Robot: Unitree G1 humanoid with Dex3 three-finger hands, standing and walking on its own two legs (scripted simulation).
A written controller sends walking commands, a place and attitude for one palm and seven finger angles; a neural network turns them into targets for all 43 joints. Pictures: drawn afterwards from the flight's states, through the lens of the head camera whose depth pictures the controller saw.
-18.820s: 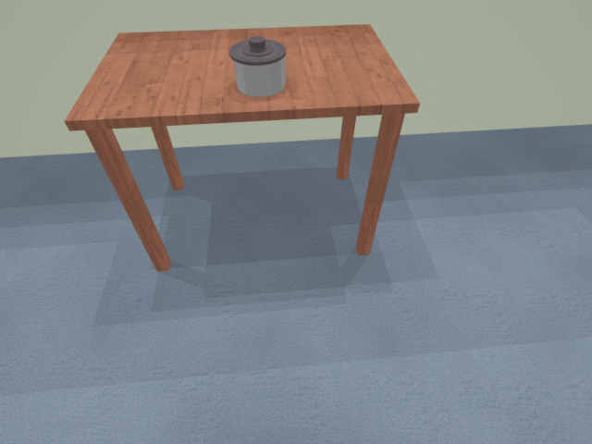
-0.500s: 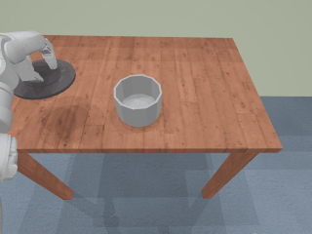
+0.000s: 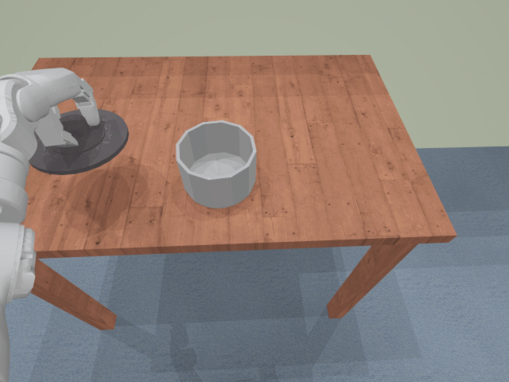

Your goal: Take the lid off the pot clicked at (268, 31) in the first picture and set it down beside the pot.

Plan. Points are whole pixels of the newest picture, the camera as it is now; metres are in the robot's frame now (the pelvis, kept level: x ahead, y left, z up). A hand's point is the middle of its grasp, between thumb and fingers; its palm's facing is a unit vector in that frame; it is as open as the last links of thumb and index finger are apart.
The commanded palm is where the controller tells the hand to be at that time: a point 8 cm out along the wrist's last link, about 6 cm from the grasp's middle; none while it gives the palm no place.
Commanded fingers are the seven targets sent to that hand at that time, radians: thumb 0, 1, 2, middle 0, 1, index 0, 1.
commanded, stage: lower the lid onto the table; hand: left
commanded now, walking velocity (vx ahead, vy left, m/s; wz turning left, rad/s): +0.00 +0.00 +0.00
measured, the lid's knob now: (72, 126) +0.49 +0.28 +0.12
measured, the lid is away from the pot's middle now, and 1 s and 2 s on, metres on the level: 0.22 0.23 0.24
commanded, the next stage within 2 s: open the fingers wide in 1.80 s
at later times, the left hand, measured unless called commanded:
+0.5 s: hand (56, 149) +0.45 +0.30 +0.11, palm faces -0.47 -0.07 -0.88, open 7.5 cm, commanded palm +0.48 +0.30 +0.18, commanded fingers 0.00 0.70 0.93 -0.89 -1.04 -0.85 -1.02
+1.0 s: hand (74, 154) +0.47 +0.29 +0.08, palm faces -0.48 -0.07 -0.87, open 7.6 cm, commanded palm +0.50 +0.29 +0.15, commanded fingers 0.00 0.70 0.93 -0.89 -1.04 -0.85 -1.02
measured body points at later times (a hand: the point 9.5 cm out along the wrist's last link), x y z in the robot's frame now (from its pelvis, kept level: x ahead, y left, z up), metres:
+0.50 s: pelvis +0.00 +0.00 +0.00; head +0.07 +0.01 +0.44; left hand +0.47 +0.30 +0.16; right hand +0.06 -0.28 -0.12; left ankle +0.02 +0.07 -0.74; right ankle -0.03 -0.15 -0.74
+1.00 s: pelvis +0.00 +0.01 -0.01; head +0.08 +0.02 +0.44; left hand +0.49 +0.29 +0.13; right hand +0.01 -0.28 -0.12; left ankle +0.02 +0.07 -0.74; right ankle -0.03 -0.14 -0.74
